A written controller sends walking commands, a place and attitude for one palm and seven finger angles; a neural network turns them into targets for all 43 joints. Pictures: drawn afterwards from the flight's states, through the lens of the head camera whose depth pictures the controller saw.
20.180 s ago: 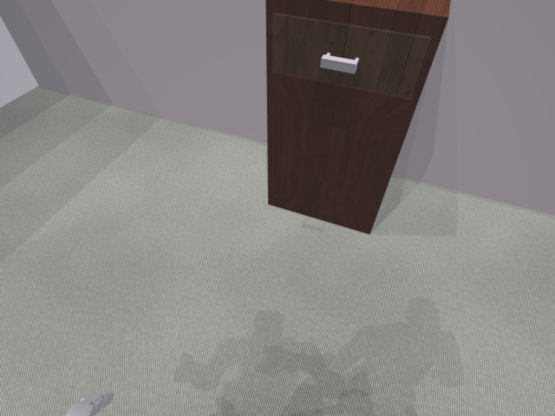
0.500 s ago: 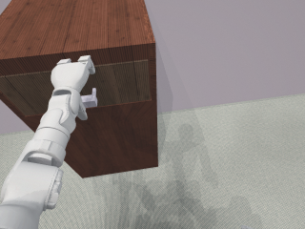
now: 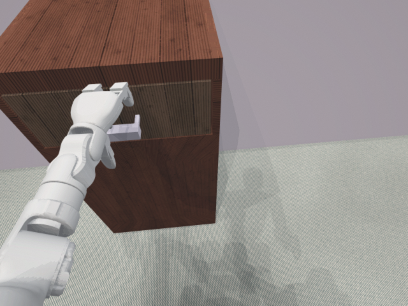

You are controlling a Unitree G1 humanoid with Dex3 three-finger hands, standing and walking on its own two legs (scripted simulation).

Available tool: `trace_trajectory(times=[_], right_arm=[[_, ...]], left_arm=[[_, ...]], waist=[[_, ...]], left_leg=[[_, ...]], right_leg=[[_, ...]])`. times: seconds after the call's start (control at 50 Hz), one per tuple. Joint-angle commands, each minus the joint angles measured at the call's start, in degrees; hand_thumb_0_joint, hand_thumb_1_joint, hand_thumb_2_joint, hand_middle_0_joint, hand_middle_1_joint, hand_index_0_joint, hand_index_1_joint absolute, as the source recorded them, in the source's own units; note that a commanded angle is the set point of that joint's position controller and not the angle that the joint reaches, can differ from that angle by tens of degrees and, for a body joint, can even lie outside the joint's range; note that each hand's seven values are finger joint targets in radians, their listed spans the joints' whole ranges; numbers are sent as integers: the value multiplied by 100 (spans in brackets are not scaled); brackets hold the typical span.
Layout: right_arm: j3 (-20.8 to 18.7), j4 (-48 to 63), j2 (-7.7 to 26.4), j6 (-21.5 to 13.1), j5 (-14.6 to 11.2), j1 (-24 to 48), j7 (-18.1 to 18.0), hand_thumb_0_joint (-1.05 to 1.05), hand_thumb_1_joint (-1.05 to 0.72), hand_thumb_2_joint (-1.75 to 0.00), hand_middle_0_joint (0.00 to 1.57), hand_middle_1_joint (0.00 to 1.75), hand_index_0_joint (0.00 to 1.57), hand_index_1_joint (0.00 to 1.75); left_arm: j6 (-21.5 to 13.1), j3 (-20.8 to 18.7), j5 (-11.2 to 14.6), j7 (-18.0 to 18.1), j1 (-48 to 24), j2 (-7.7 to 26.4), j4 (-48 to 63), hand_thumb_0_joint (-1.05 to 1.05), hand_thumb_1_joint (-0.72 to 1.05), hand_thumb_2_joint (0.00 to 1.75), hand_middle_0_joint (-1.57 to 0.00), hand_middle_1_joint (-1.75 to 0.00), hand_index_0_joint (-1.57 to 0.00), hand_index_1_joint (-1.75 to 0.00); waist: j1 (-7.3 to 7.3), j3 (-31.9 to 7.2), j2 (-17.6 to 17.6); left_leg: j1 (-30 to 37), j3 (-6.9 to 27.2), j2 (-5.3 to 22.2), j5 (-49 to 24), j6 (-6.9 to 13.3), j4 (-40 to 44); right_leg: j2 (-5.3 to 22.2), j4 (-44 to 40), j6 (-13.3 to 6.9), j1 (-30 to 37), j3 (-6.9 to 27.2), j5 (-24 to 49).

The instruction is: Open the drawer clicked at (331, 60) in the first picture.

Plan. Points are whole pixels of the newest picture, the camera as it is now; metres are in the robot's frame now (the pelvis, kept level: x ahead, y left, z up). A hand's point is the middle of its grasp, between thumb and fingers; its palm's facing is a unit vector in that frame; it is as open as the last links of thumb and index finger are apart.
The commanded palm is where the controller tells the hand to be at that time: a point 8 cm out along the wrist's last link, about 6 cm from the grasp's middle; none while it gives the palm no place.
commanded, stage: lower the fingers behind the handle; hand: left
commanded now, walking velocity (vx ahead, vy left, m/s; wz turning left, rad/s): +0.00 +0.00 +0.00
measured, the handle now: (118, 126) +0.51 +0.22 +0.03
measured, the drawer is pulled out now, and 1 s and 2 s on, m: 0.00 0.00 0.00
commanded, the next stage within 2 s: lift the fingers back up to retry in 1.54 s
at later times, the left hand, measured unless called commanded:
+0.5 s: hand (110, 133) +0.46 +0.22 +0.06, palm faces +0.02 -0.06 -1.00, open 13.8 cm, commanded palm +0.44 +0.22 +0.11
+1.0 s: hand (109, 140) +0.46 +0.22 +0.04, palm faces -0.06 -0.01 -1.00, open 13.8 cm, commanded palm +0.44 +0.22 +0.08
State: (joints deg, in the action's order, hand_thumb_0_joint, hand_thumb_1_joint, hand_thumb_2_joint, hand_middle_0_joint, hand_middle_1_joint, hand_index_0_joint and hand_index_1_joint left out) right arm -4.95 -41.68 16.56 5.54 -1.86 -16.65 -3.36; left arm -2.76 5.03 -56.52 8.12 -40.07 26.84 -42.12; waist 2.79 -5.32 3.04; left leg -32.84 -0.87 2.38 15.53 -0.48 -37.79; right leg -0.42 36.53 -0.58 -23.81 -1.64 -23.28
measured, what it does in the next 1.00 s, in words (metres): stands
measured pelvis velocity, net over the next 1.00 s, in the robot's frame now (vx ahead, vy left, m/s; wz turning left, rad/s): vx -0.02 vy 0.01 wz -0.02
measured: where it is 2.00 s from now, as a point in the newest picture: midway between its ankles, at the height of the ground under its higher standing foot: outside the picture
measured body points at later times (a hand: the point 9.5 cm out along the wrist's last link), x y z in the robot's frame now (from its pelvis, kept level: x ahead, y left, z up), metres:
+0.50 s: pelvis -0.01 +0.01 -0.01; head +0.06 +0.00 +0.44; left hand +0.46 +0.22 +0.11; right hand +0.03 -0.27 -0.14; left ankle +0.03 +0.13 -0.72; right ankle -0.06 -0.11 -0.72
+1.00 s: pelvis -0.02 +0.01 -0.01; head +0.05 +0.00 +0.43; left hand +0.46 +0.22 +0.10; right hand -0.01 -0.27 -0.14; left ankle +0.03 +0.13 -0.72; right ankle -0.06 -0.11 -0.72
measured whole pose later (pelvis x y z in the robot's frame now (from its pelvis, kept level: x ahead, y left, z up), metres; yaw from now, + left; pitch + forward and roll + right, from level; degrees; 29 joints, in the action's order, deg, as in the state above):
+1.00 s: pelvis -0.02 +0.01 -0.01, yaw -1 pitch +15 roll -1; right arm -3.2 -40.5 14.7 5.0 -0.7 -20.8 -2.9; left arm 1.7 3.5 -60.2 13.2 -46.7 27.8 -58.9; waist 6.0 -7.2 3.4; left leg -42.6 -1.3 3.3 15.8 0.0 -43.3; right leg -1.2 42.7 -0.2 -34.2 -0.9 -23.7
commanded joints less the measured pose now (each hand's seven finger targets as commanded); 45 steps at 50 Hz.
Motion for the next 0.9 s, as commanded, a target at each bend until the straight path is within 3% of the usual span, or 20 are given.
trace_trajectory(times=[0.0, 0.02, 0.06, 0.12, 0.18, 0.2, 0.24, 0.3, 0.36, 0.4, 0.42, 0.46, 0.5, 0.58, 0.6, 0.64, 0.68, 0.74, 0.84, 0.88], right_arm=[[-103, 376, 676, -137, 10, -246, 87, 0, -90, -90, 20, 30, 20, 30], [-92, 423, 646, -143, 13, -209, 128, 0, -90, -90, 20, 30, 20, 30], [-88, 485, 659, -113, 30, -203, 160, 0, -90, -90, 20, 30, 20, 30], [-85, 569, 715, -70, 28, -214, 139, 0, -90, -90, 20, 30, 20, 30], [-73, 661, 730, -50, 18, -203, 44, 0, -90, -90, 20, 30, 20, 30], [-87, 666, 717, -64, 31, -225, 16, 0, -90, -90, 20, 30, 20, 30], [-93, 614, 706, -85, 28, -285, -49, 0, -90, -90, 20, 30, 20, 30], [-112, 583, 650, -138, 78, -390, -85, 0, -90, -90, 20, 30, 20, 30], [-117, 487, 578, -204, 74, -518, -32, 0, -90, -90, 20, 30, 20, 30], [-146, 433, 635, -214, 110, -603, 9, 0, -90, -90, 20, 30, 20, 30], [-147, 433, 616, -215, 104, -605, 34, 0, -90, -90, 20, 30, 20, 30], [-173, 395, 603, -221, 123, -666, 105, 0, -90, -90, 20, 30, 20, 30], [-190, 347, 635, -206, 138, -702, 167, 0, -90, -90, 20, 30, 20, 30], [-191, 302, 683, -158, 118, -732, 175, 0, -90, -90, 20, 30, 20, 30], [-173, 262, 722, -131, 122, -736, 148, 0, -90, -90, 20, 30, 20, 30], [-137, 265, 703, -101, 104, -732, 129, 0, -90, -90, 20, 30, 20, 30], [-103, 275, 721, -74, 99, -726, 103, 0, -90, -90, 20, 30, 20, 30], [-49, 329, 721, -51, 86, -726, 63, 0, -90, -90, 20, 30, 20, 30], [-39, 483, 708, -86, 97, -789, 23, 0, -90, -90, 20, 30, 20, 30], [-53, 540, 683, -112, 99, -820, 15, 0, -90, -90, 20, 30, 20, 30]], left_arm=[[534, -946, -191, 740, -2844, 1707, 313, 0, -50, 30, -30, -120, -30, -120], [697, -818, -244, 785, -2772, 1564, 179, 0, -50, 30, -30, -120, -30, -120], [972, -721, -303, 770, -2640, 1473, -33, 0, -50, 30, -30, -120, -30, -120], [1136, -509, -234, 470, -2551, 1346, -224, 0, -50, 30, -30, -120, -30, -120], [935, -384, -121, 131, -2707, 1301, -17, 0, -50, 30, -30, -120, -30, -120], [780, -235, -81, 33, -2826, 1136, 94, 0, -50, 30, -30, -120, -30, -120], [487, -307, -111, -20, -2928, 1265, 144, 0, -50, 30, -30, -120, -30, -120], [22, -526, -176, 128, -3196, 1484, 620, 0, -50, 30, -30, -120, -30, -120], [-90, -474, -264, 497, -3168, 1227, 377, 0, -50, 30, -30, -120, -30, -120], [-29, -881, -323, 760, -3065, 1612, 242, 0, -50, 30, -30, -120, -30, -120], [54, -904, -381, 896, -3066, 1621, 176, 0, -50, 30, -30, -120, -30, -120], [276, -815, -405, 1085, -2943, 1376, 11, 0, -50, 30, -30, -120, -30, -120], [543, -678, -417, 1161, -2919, 1185, -275, 0, -50, 30, -30, -120, -30, -120], [952, -435, -421, 1090, -3199, 1110, -612, 0, -50, 30, -30, -120, -30, -120], [1022, -591, -421, 1054, -3213, 1323, -747, 0, -50, 30, -30, -120, -30, -120], [1160, -333, -434, 954, -3200, 1093, -1013, 0, -50, 30, -30, -120, -30, -120], [1185, -430, -431, 838, -3048, 1275, -1226, 0, -50, 30, -30, -120, -30, -120], [1133, -276, -420, 621, -2829, 1154, -1631, 0, -50, 30, -30, -120, -30, -120], [777, -368, -441, 479, -2536, 1276, -1487, 0, -50, 30, -30, -120, -30, -120], [588, -263, -391, 459, -2546, 1102, -1308, 0, -50, 30, -30, -120, -30, -120]], waist=[[10, -2020, 5], [-20, -2120, 153], [-41, -2286, 59], [95, -2308, -376], [232, -2088, -667], [316, -2004, -664], [351, -1769, -516], [279, -1983, -89], [288, -1857, 203], [172, -2160, 165], [156, -2311, 263], [129, -2535, 232], [202, -2580, 165], [343, -2419, -33], [361, -2379, -213], [414, -2102, -291], [369, -1944, -362], [432, -1475, -469], [337, -1568, -432], [377, -1555, -463]], left_leg=[[1679, -143, -338, -1926, 245, 114], [1723, -188, -331, -1927, 239, 118], [1694, -232, -325, -1977, 240, 92], [1622, -293, -322, -1897, 306, 76], [1540, -249, -352, -1741, 351, 93], [1585, -221, -350, -1715, 368, 92], [1629, -173, -332, -1521, 379, 80], [1760, -108, -321, -1579, 360, -3], [1712, -40, -288, -1506, 303, -109], [1654, -20, -272, -1650, 280, -161], [1638, -28, -269, -1721, 258, -202], [1642, -57, -261, -1954, 236, -269], [1618, -66, -249, -2014, 234, -297], [1459, -118, -245, -1647, 268, -241], [1355, -116, -242, -1632, 282, -228], [1207, -130, -256, -1395, 295, -170], [1026, -145, -269, -1220, 301, -127], [780, -166, -274, -859, 314, -81], [661, -193, -266, -750, 331, -164], [645, -182, -269, -719, 333, -223]], right_leg=[[-316, -288, -139, -128, -54, 2362], [-311, -257, -135, -132, -54, 2357], [-313, -250, -123, -17, -53, 2484], [-271, -341, -34, 197, 17, 2810], [-247, -401, 20, 187, 34, 2902], [-241, -448, 19, 113, 52, 2832], [-256, -459, 7, -213, 74, 2468], [-283, -372, -66, -365, 81, 2161], [-346, -218, -116, -897, -13, 1756], [-366, -119, -148, -788, -33, 1816], [-367, -29, -144, -797, -40, 1895], [-383, 51, -148, -776, -85, 2085], [-405, 48, -142, -795, -115, 2130], [-394, -75, -87, -808, -72, 1970], [-384, -104, -81, -689, -61, 2042], [-366, -156, -54, -795, -61, 1882], [-348, -195, -47, -748, -33, 1794], [-319, -280, -27, -916, -18, 1505], [-297, -207, -31, -908, 47, 1436], [-300, -184, -27, -1001, 47, 1406]])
